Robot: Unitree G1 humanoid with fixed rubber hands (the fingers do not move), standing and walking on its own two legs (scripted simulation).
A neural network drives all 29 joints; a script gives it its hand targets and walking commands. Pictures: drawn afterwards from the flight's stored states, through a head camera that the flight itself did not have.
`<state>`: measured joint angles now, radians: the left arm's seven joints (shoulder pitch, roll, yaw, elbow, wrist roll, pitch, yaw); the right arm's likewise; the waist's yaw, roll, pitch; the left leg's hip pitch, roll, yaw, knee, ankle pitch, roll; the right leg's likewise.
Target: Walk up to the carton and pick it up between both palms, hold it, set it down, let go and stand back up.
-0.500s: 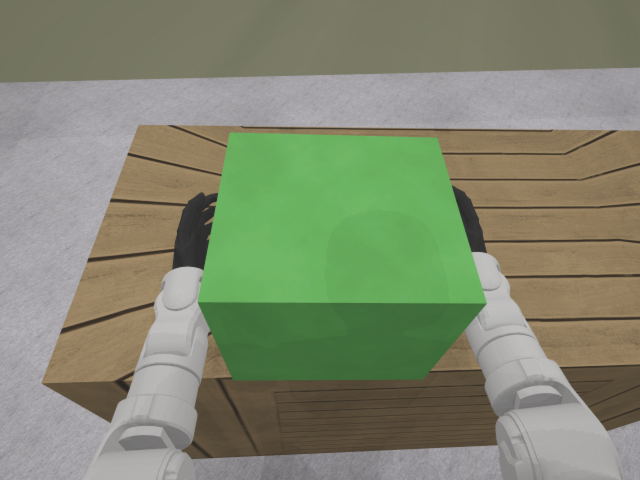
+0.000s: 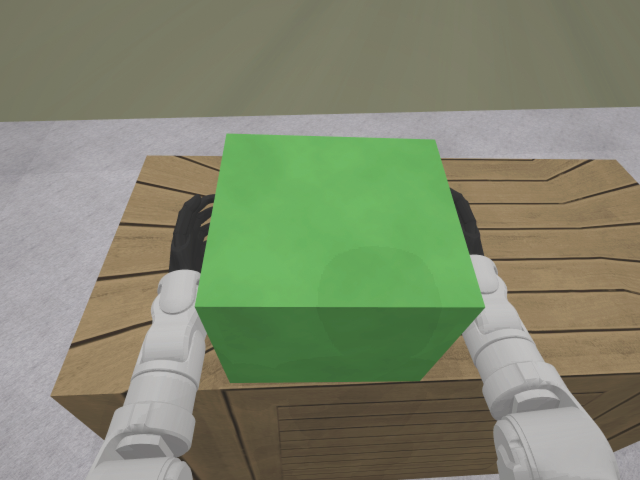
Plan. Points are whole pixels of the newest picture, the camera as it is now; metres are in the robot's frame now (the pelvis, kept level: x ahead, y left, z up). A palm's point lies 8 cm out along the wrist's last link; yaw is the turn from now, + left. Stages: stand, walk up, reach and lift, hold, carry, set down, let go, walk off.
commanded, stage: reach and lift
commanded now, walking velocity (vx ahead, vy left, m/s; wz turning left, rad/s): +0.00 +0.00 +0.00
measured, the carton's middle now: (329, 265) +0.36 -0.01 +0.07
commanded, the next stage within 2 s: none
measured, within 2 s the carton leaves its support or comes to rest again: neither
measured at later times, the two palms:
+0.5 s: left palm (182, 240) +0.36 +0.17 +0.12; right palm (469, 238) +0.37 -0.18 +0.12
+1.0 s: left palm (179, 215) +0.37 +0.17 +0.16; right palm (479, 229) +0.37 -0.19 +0.15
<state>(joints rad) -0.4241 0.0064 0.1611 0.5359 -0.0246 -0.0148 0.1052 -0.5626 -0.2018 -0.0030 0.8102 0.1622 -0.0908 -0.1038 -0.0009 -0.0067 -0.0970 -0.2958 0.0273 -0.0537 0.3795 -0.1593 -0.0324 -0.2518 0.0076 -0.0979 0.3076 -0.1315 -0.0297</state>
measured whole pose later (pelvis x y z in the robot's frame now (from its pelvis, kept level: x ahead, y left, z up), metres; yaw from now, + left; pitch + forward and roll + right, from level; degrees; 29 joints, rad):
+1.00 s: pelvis -0.01 +0.00 +0.00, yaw +0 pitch +4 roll -1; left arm -0.54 0.03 0.24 0.19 -0.01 0.56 0.04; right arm -0.57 -0.20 -0.02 0.43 0.16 0.40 -0.17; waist -0.04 -0.01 -0.10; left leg -0.29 0.03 -0.05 0.38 -0.15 -0.02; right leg -0.24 0.01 -0.10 0.30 -0.12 -0.02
